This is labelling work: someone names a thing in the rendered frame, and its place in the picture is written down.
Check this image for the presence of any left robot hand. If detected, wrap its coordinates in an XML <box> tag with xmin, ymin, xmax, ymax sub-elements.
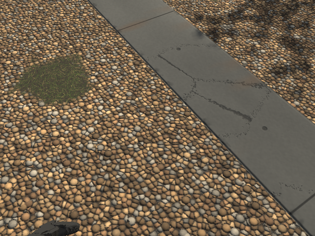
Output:
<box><xmin>28</xmin><ymin>220</ymin><xmax>80</xmax><ymax>236</ymax></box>

